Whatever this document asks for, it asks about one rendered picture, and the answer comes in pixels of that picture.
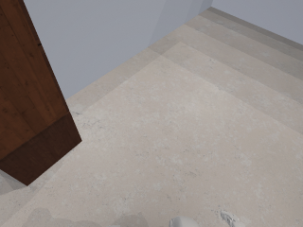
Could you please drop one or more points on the robot right thigh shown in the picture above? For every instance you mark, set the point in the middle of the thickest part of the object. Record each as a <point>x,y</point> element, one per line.
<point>183,221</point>

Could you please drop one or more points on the cupboard door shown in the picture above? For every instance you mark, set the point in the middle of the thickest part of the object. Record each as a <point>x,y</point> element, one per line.
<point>29,98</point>

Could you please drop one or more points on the robot right hand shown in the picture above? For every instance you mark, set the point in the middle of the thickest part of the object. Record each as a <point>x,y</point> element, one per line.
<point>231,219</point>

